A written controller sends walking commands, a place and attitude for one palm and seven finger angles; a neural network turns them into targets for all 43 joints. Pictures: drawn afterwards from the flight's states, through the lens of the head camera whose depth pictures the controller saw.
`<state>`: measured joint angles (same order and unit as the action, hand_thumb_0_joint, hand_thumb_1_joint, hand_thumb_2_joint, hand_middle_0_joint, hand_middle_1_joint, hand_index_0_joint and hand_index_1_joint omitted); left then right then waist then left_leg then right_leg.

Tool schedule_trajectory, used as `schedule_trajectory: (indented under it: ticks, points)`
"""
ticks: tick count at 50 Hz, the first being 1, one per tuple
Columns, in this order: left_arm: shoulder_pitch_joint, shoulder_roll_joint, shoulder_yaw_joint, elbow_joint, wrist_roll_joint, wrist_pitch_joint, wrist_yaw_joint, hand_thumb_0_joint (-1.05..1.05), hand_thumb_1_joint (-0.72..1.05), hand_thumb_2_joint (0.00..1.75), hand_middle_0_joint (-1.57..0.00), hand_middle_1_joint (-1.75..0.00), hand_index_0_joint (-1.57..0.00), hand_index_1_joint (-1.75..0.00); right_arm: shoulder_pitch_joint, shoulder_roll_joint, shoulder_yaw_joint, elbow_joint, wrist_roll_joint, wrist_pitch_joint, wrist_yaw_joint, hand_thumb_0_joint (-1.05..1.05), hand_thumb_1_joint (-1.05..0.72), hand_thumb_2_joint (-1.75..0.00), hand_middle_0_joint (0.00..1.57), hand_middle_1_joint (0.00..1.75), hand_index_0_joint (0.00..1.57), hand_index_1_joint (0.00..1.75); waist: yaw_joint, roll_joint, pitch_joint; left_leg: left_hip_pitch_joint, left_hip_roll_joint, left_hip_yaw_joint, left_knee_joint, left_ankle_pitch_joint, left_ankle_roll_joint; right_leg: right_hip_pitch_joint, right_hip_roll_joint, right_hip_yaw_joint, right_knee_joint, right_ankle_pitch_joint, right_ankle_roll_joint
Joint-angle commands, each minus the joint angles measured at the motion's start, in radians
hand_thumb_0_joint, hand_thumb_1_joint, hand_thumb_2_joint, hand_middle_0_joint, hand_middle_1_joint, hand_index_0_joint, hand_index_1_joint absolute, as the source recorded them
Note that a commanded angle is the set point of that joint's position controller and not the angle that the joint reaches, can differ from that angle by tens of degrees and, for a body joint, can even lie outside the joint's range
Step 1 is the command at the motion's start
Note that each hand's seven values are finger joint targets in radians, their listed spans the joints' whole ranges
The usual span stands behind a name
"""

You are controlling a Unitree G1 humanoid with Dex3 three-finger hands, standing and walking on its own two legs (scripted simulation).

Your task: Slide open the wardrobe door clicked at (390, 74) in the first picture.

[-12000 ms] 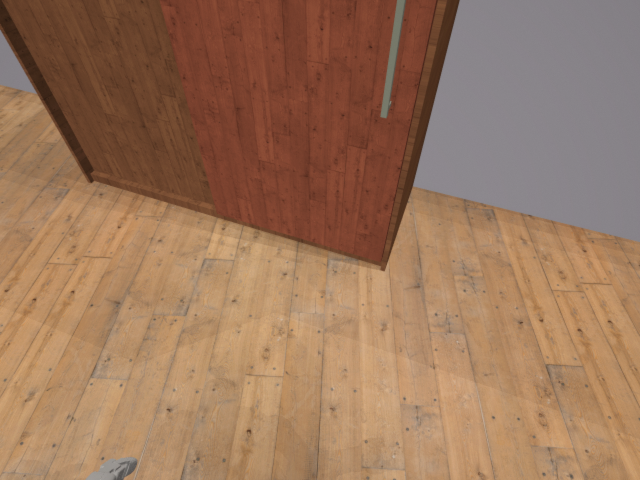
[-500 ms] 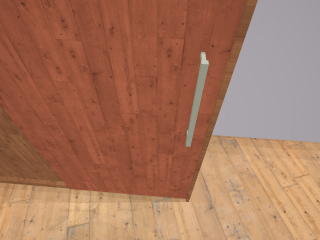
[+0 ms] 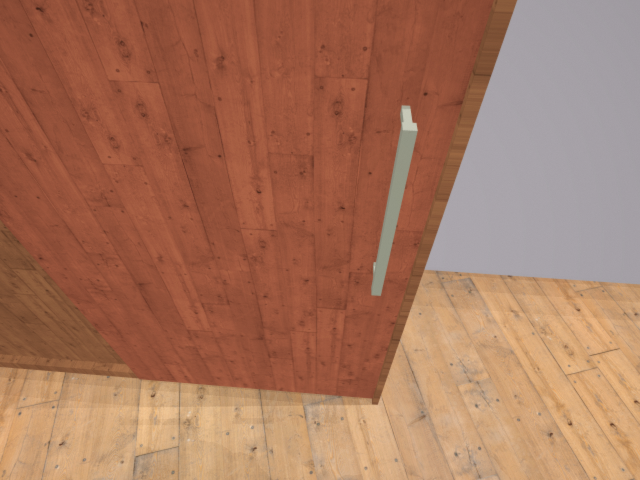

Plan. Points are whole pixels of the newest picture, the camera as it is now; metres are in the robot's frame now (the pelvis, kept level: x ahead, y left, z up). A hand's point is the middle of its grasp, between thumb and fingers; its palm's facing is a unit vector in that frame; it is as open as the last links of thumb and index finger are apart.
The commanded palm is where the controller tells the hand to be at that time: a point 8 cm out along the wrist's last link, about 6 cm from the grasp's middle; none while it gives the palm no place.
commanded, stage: look again from close up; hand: right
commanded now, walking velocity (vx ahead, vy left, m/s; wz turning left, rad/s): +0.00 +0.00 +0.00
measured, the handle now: (388, 217) +0.45 -0.07 +0.08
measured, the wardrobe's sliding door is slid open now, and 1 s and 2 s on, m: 0.00 0.00 0.00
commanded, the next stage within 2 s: raise the hand with hooked fingers in 0.44 s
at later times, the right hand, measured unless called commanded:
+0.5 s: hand out of the picture +0.07 -0.24 -0.16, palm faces -0.03 +0.94 -0.33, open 7.4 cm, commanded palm none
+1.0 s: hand (535, 473) +0.16 -0.24 -0.05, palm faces +0.07 +1.00 +0.01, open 8.8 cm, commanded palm +0.14 -0.29 -0.02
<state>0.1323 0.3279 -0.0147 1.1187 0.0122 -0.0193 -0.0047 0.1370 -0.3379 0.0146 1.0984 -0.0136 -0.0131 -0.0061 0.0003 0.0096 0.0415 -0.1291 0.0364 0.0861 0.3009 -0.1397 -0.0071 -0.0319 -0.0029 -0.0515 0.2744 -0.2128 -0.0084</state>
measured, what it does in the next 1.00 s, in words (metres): lowers itself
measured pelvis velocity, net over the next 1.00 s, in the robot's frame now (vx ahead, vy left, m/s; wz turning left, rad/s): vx -0.03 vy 0.01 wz -0.01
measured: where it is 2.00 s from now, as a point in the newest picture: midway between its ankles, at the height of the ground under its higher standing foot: outside the picture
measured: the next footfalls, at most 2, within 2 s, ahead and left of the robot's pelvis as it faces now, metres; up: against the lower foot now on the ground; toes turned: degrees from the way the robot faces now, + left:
none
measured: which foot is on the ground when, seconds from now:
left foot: down 0.00-1.00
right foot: down 0.00-1.00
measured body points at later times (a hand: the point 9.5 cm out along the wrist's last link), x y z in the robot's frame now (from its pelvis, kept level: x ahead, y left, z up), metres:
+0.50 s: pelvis +0.00 +0.00 +0.00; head +0.01 +0.00 +0.45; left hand +0.07 +0.29 -0.13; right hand +0.07 -0.29 -0.14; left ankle +0.02 +0.12 -0.75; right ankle -0.04 -0.11 -0.75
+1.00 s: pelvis -0.03 +0.01 -0.09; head +0.04 +0.00 +0.35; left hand +0.19 +0.24 -0.15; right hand +0.15 -0.29 -0.05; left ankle +0.01 +0.12 -0.75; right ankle -0.04 -0.11 -0.75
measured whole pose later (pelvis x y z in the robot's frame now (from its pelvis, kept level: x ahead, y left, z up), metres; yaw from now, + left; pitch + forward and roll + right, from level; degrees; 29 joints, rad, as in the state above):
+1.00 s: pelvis -0.03 +0.01 -0.09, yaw +0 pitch +11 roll +1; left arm 0.17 0.26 0.00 0.56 -0.03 -0.30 0.05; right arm 0.30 -0.27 -0.37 0.22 0.42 -0.45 0.54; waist -0.05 0.01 -0.06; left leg -0.82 0.05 0.10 1.08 -0.46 0.02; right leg -0.75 -0.04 -0.01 1.13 -0.57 0.00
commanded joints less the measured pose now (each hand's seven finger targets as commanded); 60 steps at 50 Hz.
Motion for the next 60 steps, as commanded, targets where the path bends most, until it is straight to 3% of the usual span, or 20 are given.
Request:
schedule_trajectory:
  ticks: [1,26,27,28,29,30,31,32,33,34,35,37,40,42,45,46,48,52,55,60]
  points:
    - [-0.022,0.203,0.043,-0.056,-0.003,-0.021,0.017,0.00,0.90,0.90,-0.20,-0.30,-0.20,-0.30,-0.026,-0.195,-0.045,-0.063,-0.002,-0.026,-0.013,0.00,-0.90,-0.90,0.20,0.30,0.20,0.30,-0.005,0.000,-0.073,0.079,0.122,-0.119,-0.019,0.193,0.028,-0.064,-0.141,0.104,-0.045,0.204,-0.010]
    - [-0.024,0.205,0.042,-0.056,-0.003,-0.022,0.018,0.00,0.90,0.90,-0.20,-0.30,-0.20,-0.30,-0.024,-0.197,-0.046,-0.057,-0.002,-0.025,-0.012,0.00,-0.90,-0.90,0.20,0.30,0.20,0.30,-0.006,-0.008,-0.067,0.076,0.123,-0.117,-0.030,0.184,0.027,-0.056,-0.141,0.106,-0.049,0.201,-0.010]
    - [0.006,0.088,0.033,-0.103,-0.012,-0.024,0.004,0.00,0.90,0.90,-0.20,-0.30,-0.20,-0.30,0.096,-0.054,-0.027,-0.032,0.001,-0.036,-0.041,0.00,-0.90,-0.90,0.20,0.30,0.20,0.30,-0.004,-0.085,-0.026,0.009,0.142,-0.139,0.056,0.205,0.007,-0.134,-0.155,0.025,0.112,0.119,0.007]
    - [0.030,0.112,0.067,-0.411,-0.051,-0.122,0.058,0.00,0.90,0.90,-0.20,-0.30,-0.20,-0.30,-0.653,-0.444,-0.460,-1.300,0.146,-0.252,-0.013,0.00,-0.88,-0.89,0.20,0.32,0.20,0.32,0.052,-0.179,-0.381,0.147,0.000,-0.068,0.106,0.297,0.053,0.028,0.044,0.071,0.064,0.294,0.018]
    - [-0.034,0.113,0.073,-0.430,-0.031,-0.188,0.087,0.00,0.90,0.90,-0.20,-0.30,-0.20,-0.30,-0.072,-0.335,-0.397,-0.940,0.093,-0.224,-0.009,0.00,-0.85,-0.88,0.20,0.33,0.20,0.33,-0.063,-0.254,-0.296,0.086,-0.002,-0.032,0.144,0.178,0.080,-0.013,0.006,0.022,0.084,0.419,0.007]
    - [-0.011,0.088,0.074,-0.449,-0.037,-0.208,0.072,0.00,0.90,0.90,-0.20,-0.30,-0.20,-0.30,0.124,-0.116,-0.316,-0.875,0.181,-0.175,0.004,0.00,-0.83,-0.87,0.21,0.34,0.21,0.34,-0.024,-0.284,-0.194,0.025,-0.001,0.011,0.123,0.106,0.074,-0.068,0.007,0.033,0.103,0.372,0.053]
    - [0.061,0.070,0.081,-0.424,-0.048,-0.215,0.060,0.00,0.90,0.90,-0.20,-0.30,-0.20,-0.30,0.104,-0.054,-0.305,-0.874,0.196,-0.209,0.031,0.00,-0.81,-0.86,0.21,0.36,0.21,0.36,0.005,-0.107,-0.121,-0.057,-0.019,0.013,0.140,0.112,0.051,-0.113,-0.002,0.037,0.137,0.321,0.033]
    - [0.018,0.092,0.102,-0.480,-0.036,-0.233,0.060,0.00,0.90,0.90,-0.20,-0.30,-0.20,-0.30,0.076,-0.052,-0.325,-0.893,0.236,-0.275,0.062,0.00,-0.78,-0.85,0.21,0.37,0.21,0.37,0.013,0.021,-0.028,-0.149,-0.024,0.021,0.179,0.066,0.037,-0.217,0.007,0.052,0.197,0.205,0.017]
    - [0.037,0.089,0.110,-0.481,-0.030,-0.244,0.059,0.00,0.90,0.90,-0.20,-0.30,-0.20,-0.30,0.178,-0.038,-0.360,-0.789,0.254,-0.341,0.105,0.00,-0.76,-0.84,0.21,0.39,0.21,0.39,-0.007,0.121,-0.030,-0.220,-0.026,0.030,0.225,-0.021,0.027,-0.317,0.008,0.049,0.239,0.108,0.014]
    - [0.016,0.085,0.109,-0.503,-0.030,-0.259,0.054,0.00,0.90,0.90,-0.20,-0.30,-0.20,-0.30,0.250,0.003,-0.363,-0.734,0.282,-0.415,0.158,0.00,-0.74,-0.83,0.21,0.40,0.21,0.40,-0.024,0.156,-0.011,-0.305,-0.028,0.029,0.287,-0.105,0.026,-0.420,0.017,0.051,0.300,0.017,0.016]
    - [0.015,0.084,0.112,-0.526,-0.034,-0.273,0.042,0.00,0.90,0.90,-0.20,-0.30,-0.20,-0.30,0.300,-0.004,-0.404,-0.700,0.302,-0.494,0.215,0.00,-0.71,-0.82,0.21,0.42,0.21,0.42,-0.058,0.095,-0.034,-0.334,-0.021,0.011,0.349,-0.136,0.038,-0.477,0.029,0.042,0.354,-0.018,0.026]
    - [0.002,0.075,0.106,-0.568,-0.033,-0.303,0.024,0.00,0.90,0.90,-0.20,-0.30,-0.20,-0.30,0.290,0.007,-0.401,-0.726,0.347,-0.642,0.342,0.00,-0.67,-0.80,0.22,0.45,0.22,0.45,-0.069,0.087,-0.137,-0.429,-0.019,-0.015,0.481,-0.191,0.040,-0.591,0.037,0.036,0.484,-0.077,0.028]
    - [0.019,0.102,0.099,-0.631,-0.044,-0.343,0.018,0.00,0.90,0.90,-0.20,-0.30,-0.20,-0.30,0.187,-0.104,-0.464,-0.741,0.414,-0.735,0.544,0.00,-0.60,-0.77,0.22,0.50,0.22,0.50,-0.048,0.041,-0.255,-0.506,-0.006,-0.099,0.587,-0.274,0.045,-0.718,0.035,0.045,0.633,-0.140,0.019]
    - [0.014,0.102,0.092,-0.709,-0.055,-0.344,0.037,0.00,0.90,0.90,-0.20,-0.30,-0.20,-0.30,0.149,-0.172,-0.519,-0.873,0.480,-0.667,0.616,0.00,-0.55,-0.75,0.22,0.53,0.22,0.53,-0.058,0.016,-0.375,-0.433,0.010,-0.157,0.569,-0.313,0.032,-0.737,0.034,0.026,0.670,-0.139,0.000]
    - [0.028,0.094,0.078,-0.733,-0.058,-0.341,0.071,0.00,0.90,0.90,-0.20,-0.30,-0.20,-0.30,0.021,-0.203,-0.528,-1.076,0.521,-0.555,0.609,0.00,-0.48,-0.72,0.23,0.57,0.23,0.57,-0.034,-0.011,-0.392,-0.411,-0.010,-0.162,0.550,-0.324,0.024,-0.725,0.015,0.044,0.680,-0.128,-0.015]
    - [0.043,0.090,0.078,-0.730,-0.055,-0.340,0.076,0.00,0.90,0.90,-0.20,-0.30,-0.20,-0.30,0.017,-0.218,-0.532,-1.151,0.501,-0.528,0.584,0.00,-0.46,-0.71,0.23,0.58,0.23,0.58,-0.037,-0.061,-0.421,-0.400,-0.019,-0.137,0.572,-0.233,0.025,-0.688,0.009,0.055,0.669,-0.074,-0.016]
    - [0.045,0.069,0.073,-0.722,-0.056,-0.343,0.081,0.00,0.90,0.90,-0.20,-0.30,-0.20,-0.30,0.057,-0.151,-0.465,-1.228,0.463,-0.491,0.530,0.00,-0.41,-0.69,0.24,0.62,0.24,0.62,-0.019,-0.068,-0.380,-0.430,-0.026,-0.112,0.556,-0.233,0.020,-0.670,0.006,0.067,0.649,-0.091,-0.020]
    - [0.069,0.048,0.078,-0.688,-0.050,-0.331,0.080,0.00,0.90,0.90,-0.20,-0.30,-0.20,-0.30,0.160,-0.170,-0.494,-1.298,0.408,-0.409,0.443,0.00,-0.32,-0.65,0.24,0.68,0.24,0.68,-0.023,-0.120,-0.415,-0.387,-0.035,-0.043,0.583,0.014,0.023,-0.591,-0.001,0.078,0.624,0.106,-0.009]
    - [0.057,0.051,0.067,-0.680,-0.052,-0.316,0.085,0.00,0.90,0.90,-0.20,-0.30,-0.20,-0.30,0.154,-0.154,-0.492,-1.217,0.416,-0.359,0.437,0.00,-0.25,-0.62,0.25,0.72,0.25,0.72,-0.015,-0.083,-0.317,-0.390,-0.039,-0.030,0.548,-0.029,0.023,-0.625,0.002,0.081,0.594,0.049,-0.002]
    - [0.053,0.061,0.053,-0.700,-0.057,-0.317,0.090,0.00,0.90,0.90,-0.20,-0.30,-0.20,-0.30,0.141,-0.181,-0.513,-1.196,0.444,-0.335,0.452,0.00,-0.13,-0.57,0.25,0.80,0.25,0.80,-0.026,-0.066,-0.320,-0.340,-0.030,-0.041,0.489,-0.099,0.021,-0.611,0.006,0.078,0.549,-0.006,-0.002]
